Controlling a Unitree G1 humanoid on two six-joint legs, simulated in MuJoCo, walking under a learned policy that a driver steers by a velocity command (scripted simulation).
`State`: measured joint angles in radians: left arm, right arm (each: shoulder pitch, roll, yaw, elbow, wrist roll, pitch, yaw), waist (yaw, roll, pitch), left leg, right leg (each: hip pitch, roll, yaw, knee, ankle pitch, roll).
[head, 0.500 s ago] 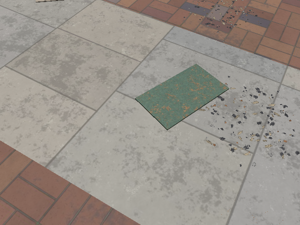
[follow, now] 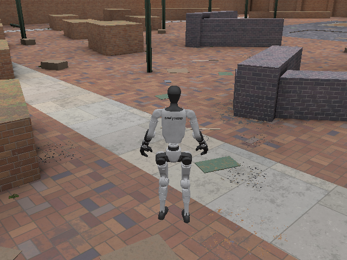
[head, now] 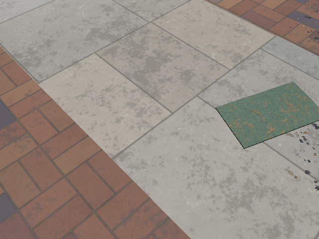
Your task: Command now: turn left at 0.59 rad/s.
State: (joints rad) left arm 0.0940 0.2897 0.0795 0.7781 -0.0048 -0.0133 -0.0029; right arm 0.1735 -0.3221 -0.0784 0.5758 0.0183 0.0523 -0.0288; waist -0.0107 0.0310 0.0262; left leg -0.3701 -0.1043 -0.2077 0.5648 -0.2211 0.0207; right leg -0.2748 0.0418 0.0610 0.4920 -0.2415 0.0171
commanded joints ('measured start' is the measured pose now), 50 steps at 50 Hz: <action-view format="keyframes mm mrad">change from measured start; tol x16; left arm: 1 71 250 61 -38 43 -3 5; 50 67 103 4 -117 -10 31 28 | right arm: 1 19 -102 -36 -103 4 -17 -3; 50 25 -100 -41 68 -35 -36 -13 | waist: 1 -14 -336 -95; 19 -3 -191 -92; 22 -1 279 -145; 43 -14 -168 -41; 50 1 107 -68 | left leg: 1 -231 -44 53 300 -418 -3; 6 -270 64 82 678 -195 -101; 17 -30 130 251 138 -153 -77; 20 247 96 238 -194 132 8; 22 388 516 -263 -197 628 277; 42 187 108 201 -75 -32 9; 50 254 386 -5 -216 73 179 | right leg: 1 173 -431 439 -211 338 -264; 7 138 -275 91 -187 320 -223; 19 153 -330 -50 -51 373 -176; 20 76 -292 -96 32 285 -113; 22 -313 -85 -158 457 -428 46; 24 -307 -115 -33 645 -379 50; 36 -11 -106 -53 143 -118 55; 40 100 -166 28 -19 366 -20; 46 -113 -163 158 -29 132 -93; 50 -225 -46 -26 278 -36 -8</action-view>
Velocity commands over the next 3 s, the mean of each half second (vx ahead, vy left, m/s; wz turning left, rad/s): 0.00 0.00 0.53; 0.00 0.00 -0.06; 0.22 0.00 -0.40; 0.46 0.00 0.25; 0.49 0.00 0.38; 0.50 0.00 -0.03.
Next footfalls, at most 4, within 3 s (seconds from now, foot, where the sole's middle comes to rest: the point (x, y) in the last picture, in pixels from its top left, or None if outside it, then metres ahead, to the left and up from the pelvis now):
0.42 left None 0.00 0.15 -0.77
0.78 right None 0.06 -0.08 -0.77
1.24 right None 0.02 -0.10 -0.77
1.74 left None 0.40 0.07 -0.77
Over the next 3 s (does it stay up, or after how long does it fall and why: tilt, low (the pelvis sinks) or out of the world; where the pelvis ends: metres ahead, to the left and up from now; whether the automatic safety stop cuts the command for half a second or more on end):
stays up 0.87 0.11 0.01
